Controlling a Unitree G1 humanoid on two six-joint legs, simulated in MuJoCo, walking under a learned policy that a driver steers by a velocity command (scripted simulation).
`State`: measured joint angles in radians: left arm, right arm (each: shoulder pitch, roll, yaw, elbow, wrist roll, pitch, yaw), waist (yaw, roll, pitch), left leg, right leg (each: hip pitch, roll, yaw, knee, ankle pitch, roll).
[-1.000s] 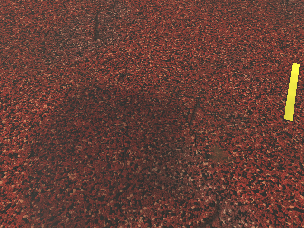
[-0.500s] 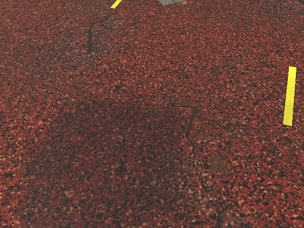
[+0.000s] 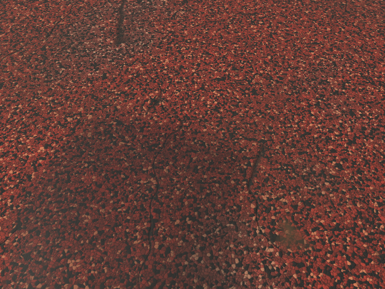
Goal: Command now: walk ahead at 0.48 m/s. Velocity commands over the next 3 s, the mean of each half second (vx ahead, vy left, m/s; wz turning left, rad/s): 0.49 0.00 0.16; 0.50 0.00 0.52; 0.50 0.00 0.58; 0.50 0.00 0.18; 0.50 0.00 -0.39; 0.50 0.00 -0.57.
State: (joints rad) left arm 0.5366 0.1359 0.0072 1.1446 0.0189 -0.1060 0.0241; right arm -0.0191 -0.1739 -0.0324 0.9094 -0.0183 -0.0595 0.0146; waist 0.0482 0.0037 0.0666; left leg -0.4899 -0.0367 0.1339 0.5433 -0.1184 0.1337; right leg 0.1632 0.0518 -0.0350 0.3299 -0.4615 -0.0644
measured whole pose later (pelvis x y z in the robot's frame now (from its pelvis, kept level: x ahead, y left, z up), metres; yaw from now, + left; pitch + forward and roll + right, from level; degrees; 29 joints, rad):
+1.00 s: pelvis +0.54 +0.03 +0.02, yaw +24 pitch +1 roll -2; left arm 0.42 0.20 0.05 0.98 0.02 -0.10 0.01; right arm 0.03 -0.21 -0.05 0.79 -0.04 0.00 0.07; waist 0.05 0.03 0.06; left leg -0.61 0.07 0.09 0.70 -0.07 0.10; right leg 0.07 -0.01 -0.30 0.25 -0.33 0.00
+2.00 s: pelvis +0.99 +0.35 +0.03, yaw +45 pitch +1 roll -1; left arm 0.43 0.22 0.04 0.92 0.00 -0.08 -0.02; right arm 0.13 -0.25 -0.02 0.79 -0.04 -0.03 0.04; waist 0.05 0.05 0.03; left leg -0.61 0.09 -0.01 0.80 -0.11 0.01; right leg -0.05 0.08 -0.05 0.23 -0.20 -0.07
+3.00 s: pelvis +1.40 +0.62 +0.03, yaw +12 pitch +1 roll +0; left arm 0.37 0.27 0.07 0.84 0.00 -0.04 -0.01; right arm 0.14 -0.26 -0.04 0.75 -0.05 -0.02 0.02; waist 0.04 0.03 0.04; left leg -0.66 0.13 -0.04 0.96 -0.19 -0.05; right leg -0.12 0.15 0.05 0.31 -0.20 -0.14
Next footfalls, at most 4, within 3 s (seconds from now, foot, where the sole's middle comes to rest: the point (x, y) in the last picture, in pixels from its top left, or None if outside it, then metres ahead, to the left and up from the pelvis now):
0.54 right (238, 272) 0.50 -0.09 -0.76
1.08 left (160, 218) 0.68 0.19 -0.76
1.66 right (146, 140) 1.04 0.28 -0.76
2.16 left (73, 131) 1.08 0.61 -0.76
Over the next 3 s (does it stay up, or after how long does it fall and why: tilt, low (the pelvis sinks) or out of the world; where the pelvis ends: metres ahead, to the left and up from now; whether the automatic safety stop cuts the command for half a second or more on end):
stays up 1.40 0.62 0.03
